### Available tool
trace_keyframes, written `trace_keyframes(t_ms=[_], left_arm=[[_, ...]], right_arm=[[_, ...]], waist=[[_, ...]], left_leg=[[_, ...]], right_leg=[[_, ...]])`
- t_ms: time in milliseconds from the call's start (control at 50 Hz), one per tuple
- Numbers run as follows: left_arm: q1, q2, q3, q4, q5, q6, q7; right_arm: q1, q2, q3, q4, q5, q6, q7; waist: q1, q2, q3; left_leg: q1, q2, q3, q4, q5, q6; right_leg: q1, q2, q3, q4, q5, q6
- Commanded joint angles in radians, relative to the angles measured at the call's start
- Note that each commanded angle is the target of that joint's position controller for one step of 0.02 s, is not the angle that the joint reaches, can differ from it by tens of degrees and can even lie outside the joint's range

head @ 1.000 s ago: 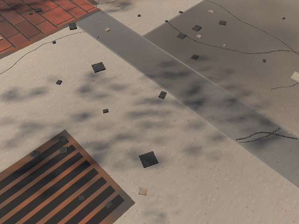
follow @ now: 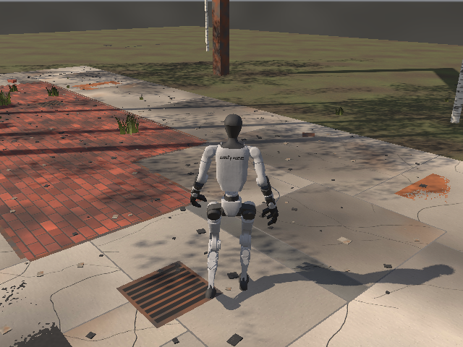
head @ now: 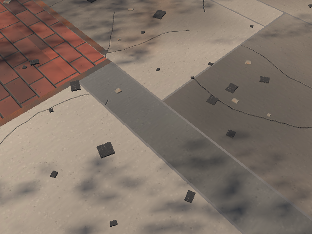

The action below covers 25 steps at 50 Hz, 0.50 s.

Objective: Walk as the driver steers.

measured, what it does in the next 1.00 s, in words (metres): walks ahead, turning right: left foot, then right foot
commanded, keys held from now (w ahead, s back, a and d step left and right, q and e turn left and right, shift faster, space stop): w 0.06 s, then w+e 0.78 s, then no key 0.16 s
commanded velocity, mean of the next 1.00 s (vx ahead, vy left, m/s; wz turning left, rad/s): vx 0.48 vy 0.00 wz -0.39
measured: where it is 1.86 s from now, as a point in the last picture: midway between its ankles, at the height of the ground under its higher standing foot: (184, 196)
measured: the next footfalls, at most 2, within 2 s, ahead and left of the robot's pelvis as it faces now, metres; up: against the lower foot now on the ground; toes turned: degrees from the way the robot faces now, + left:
left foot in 0.40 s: +0.40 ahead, +0.13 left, +0.00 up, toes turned -9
right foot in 0.92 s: +0.58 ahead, -0.21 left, +0.00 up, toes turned -29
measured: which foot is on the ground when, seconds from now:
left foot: up 0.00-0.38, down 0.40-0.92, up 0.94-1.00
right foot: down 0.00-0.42, up 0.44-0.90, down 0.92-1.00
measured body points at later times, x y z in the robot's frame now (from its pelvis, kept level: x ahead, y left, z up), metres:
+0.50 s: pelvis +0.27 +0.04 +0.00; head +0.31 +0.04 +0.45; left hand +0.34 +0.32 -0.13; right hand +0.43 -0.24 -0.08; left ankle +0.36 +0.14 -0.73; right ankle +0.12 -0.08 -0.66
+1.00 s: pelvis +0.49 -0.08 -0.01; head +0.53 -0.11 +0.44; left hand +0.79 +0.07 -0.09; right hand +0.42 -0.37 -0.14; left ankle +0.41 +0.12 -0.64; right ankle +0.55 -0.19 -0.73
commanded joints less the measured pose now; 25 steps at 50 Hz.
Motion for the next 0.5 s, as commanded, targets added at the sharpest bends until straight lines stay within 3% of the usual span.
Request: trace_keyframes(t_ms=[20,40,100,140,220,300,360,380,400,420,440,460,480,500], left_arm=[[0.116,0.113,0.033,-0.014,0.012,-0.007,0.005],[0.099,0.109,0.031,-0.014,0.018,-0.011,0.004],[0.114,0.129,0.039,0.009,0.003,-0.026,0.005],[0.142,0.15,0.047,0.025,0.0,-0.021,0.016],[0.206,0.175,0.057,0.051,-0.012,-0.004,0.036],[0.275,0.182,0.063,0.079,-0.023,0.014,0.046],[0.268,0.195,0.072,0.08,-0.02,0.028,0.055],[0.257,0.187,0.07,0.076,-0.018,0.031,0.055],[0.256,0.15,0.057,0.068,-0.01,0.032,0.053],[0.257,0.079,0.032,0.034,0.015,0.031,0.052],[0.385,0.011,0.014,0.001,-0.017,0.016,0.05],[0.344,0.123,0.038,0.024,-0.037,0.015,0.052],[0.259,0.167,0.055,0.007,-0.042,0.018,0.052],[0.229,0.154,0.056,0.004,-0.035,0.023,0.054]], right_arm=[[-0.078,-0.126,-0.033,-0.107,-0.008,-0.031,-0.003],[-0.053,-0.106,-0.03,-0.099,-0.012,-0.021,-0.002],[-0.062,-0.066,-0.023,-0.107,-0.027,-0.001,-0.01],[-0.143,-0.057,-0.018,-0.138,-0.034,-0.004,-0.013],[-0.294,-0.031,-0.007,-0.174,-0.026,-0.024,0.003],[-0.397,-0.051,-0.011,-0.207,-0.013,-0.04,0.021],[-0.355,-0.096,-0.027,-0.199,-0.011,-0.052,0.025],[-0.282,-0.114,-0.039,-0.179,-0.011,-0.055,0.021],[-0.157,-0.156,-0.059,-0.15,-0.02,-0.058,0.013],[0.008,-0.222,-0.077,-0.134,-0.034,-0.054,0.003],[0.031,-0.268,-0.088,-0.113,-0.035,-0.039,0.009],[-0.002,-0.155,-0.06,-0.132,-0.028,-0.037,0.013],[-0.051,-0.106,-0.046,-0.135,-0.024,-0.037,0.011],[-0.106,-0.089,-0.04,-0.135,-0.028,-0.038,0.012]], waist=[[0.062,-0.071,-0.071],[0.037,-0.093,-0.068],[0.015,-0.08,-0.046],[0.031,-0.062,-0.018],[0.079,-0.063,0.004],[0.104,-0.08,0.013],[0.061,-0.111,-0.006],[0.019,-0.112,-0.04],[-0.039,-0.09,-0.133],[-0.097,0.041,-0.303],[-0.023,0.353,-0.396],[-0.051,0.217,-0.304],[-0.055,0.142,-0.185],[-0.028,0.08,-0.128]], left_leg=[[-0.401,0.119,-0.034,0.072,0.114,0.006],[-0.344,0.131,-0.035,0.047,0.147,-0.002],[-0.325,0.138,-0.017,-0.05,0.199,-0.034],[-0.368,0.133,-0.014,-0.179,0.297,-0.057],[-0.302,0.079,0.004,-0.465,0.514,-0.074],[-0.26,0.047,-0.016,-0.587,0.529,-0.065],[-0.166,0.039,-0.023,-0.634,0.43,-0.033],[-0.057,0.031,-0.006,-0.665,0.408,-0.011],[0.145,0.062,-0.02,-0.66,0.4,0.025],[0.421,0.252,-0.206,-0.626,0.363,0.083],[0.661,0.433,-0.632,-0.742,0.114,0.213],[0.586,0.404,-0.636,-0.796,-0.029,0.189],[0.472,0.37,-0.473,-0.808,0.016,0.153],[0.362,0.33,-0.364,-0.829,0.142,0.139]], right_leg=[[0.364,-0.276,0.393,-0.314,0.008,-0.173],[0.308,-0.259,0.352,-0.341,0.067,-0.173],[0.236,-0.237,0.276,-0.396,0.192,-0.2],[0.242,-0.223,0.246,-0.413,0.225,-0.2],[0.236,-0.172,0.189,-0.401,0.189,-0.152],[0.3,-0.209,0.253,-0.337,0.138,-0.139],[0.345,-0.238,0.314,-0.253,0.152,-0.111],[0.33,-0.215,0.306,-0.181,0.208,-0.092],[0.273,-0.153,0.269,-0.016,0.23,-0.062],[0.109,-0.066,0.2,0.292,0.002,-0.023],[-0.235,0.042,0.132,0.582,-0.441,0.022],[-0.329,-0.023,0.207,0.697,-0.413,0.027],[-0.357,-0.057,0.192,0.711,-0.32,0.026],[-0.32,-0.094,0.174,0.693,-0.242,0.036]])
